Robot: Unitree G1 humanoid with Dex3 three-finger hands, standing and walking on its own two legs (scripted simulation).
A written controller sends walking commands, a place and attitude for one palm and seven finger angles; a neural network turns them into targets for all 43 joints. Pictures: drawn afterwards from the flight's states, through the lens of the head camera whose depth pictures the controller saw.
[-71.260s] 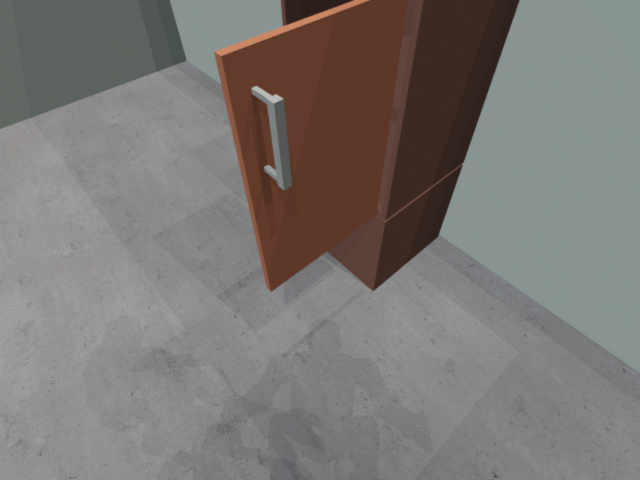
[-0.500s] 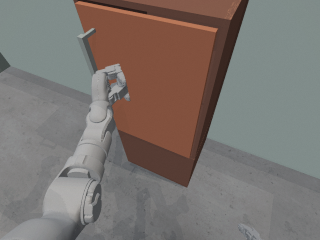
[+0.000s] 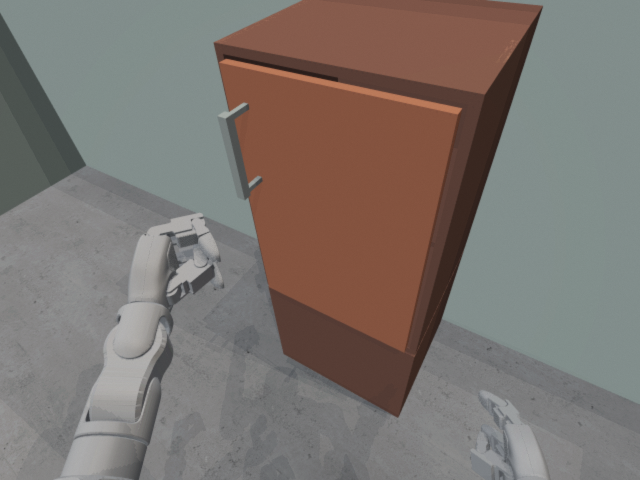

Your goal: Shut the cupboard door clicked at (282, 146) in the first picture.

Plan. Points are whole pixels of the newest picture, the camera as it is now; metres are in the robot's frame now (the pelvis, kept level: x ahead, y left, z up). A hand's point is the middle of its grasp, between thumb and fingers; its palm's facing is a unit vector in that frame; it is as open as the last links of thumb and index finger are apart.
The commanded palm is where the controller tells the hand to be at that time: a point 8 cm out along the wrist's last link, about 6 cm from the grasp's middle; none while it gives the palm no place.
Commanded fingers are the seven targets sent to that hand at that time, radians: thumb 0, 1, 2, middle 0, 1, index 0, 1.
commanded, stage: draw the hand back to the body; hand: left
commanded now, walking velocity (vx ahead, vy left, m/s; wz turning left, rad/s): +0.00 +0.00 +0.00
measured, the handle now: (242, 153) +0.62 +0.19 +0.10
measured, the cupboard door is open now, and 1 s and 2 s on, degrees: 0 0 0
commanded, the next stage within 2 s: step back with the hand held close in 0.96 s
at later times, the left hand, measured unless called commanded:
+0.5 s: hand (78, 332) +0.22 +0.26 +0.15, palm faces +0.41 -0.84 -0.37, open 5.5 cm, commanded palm +0.16 +0.31 +0.17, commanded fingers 0.00 0.90 0.90 -0.28 -0.39 -0.28 -0.39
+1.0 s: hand (45, 352) +0.19 +0.27 +0.16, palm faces +0.48 -0.79 -0.39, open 7.4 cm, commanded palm +0.14 +0.31 +0.17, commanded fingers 0.00 0.90 0.90 -0.20 -0.30 -0.20 -0.30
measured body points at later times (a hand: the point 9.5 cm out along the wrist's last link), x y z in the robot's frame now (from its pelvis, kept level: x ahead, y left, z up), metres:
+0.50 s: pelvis +0.01 +0.01 +0.00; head -0.01 -0.02 +0.45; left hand +0.19 +0.30 +0.17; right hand +0.19 -0.20 -0.10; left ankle -0.03 +0.11 -0.74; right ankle +0.03 -0.11 -0.74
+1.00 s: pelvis +0.01 +0.01 +0.00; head -0.02 -0.02 +0.45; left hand +0.16 +0.31 +0.18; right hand +0.20 -0.20 -0.08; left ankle -0.03 +0.11 -0.74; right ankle +0.03 -0.11 -0.74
